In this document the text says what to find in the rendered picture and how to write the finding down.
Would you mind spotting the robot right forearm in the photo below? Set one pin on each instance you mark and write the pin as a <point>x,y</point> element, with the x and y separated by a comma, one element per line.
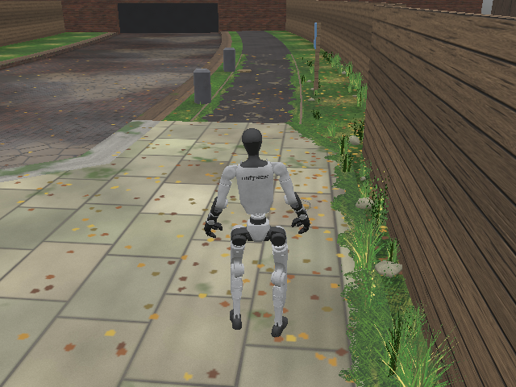
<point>299,208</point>

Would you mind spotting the right robot upper arm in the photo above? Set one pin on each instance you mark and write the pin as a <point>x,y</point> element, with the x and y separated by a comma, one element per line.
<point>280,170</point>

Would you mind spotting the right robot shin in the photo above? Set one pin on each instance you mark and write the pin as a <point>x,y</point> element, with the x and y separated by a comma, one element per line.
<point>279,296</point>

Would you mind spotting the left robot upper arm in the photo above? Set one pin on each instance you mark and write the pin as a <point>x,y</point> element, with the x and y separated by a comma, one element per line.
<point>224,186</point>

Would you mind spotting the robot shin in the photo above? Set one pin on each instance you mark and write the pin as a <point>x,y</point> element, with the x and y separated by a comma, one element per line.
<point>279,296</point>
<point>236,291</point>

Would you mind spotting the robot left forearm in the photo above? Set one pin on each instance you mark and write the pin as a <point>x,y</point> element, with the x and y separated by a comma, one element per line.
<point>214,213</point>

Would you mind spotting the left robot shin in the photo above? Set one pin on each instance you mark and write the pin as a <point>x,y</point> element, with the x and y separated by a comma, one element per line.
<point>236,291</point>

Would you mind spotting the left robot hand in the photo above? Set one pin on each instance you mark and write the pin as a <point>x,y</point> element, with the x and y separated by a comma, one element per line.
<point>208,227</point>

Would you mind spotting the right robot hand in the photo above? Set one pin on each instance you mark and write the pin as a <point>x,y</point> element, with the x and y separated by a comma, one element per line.
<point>299,222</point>

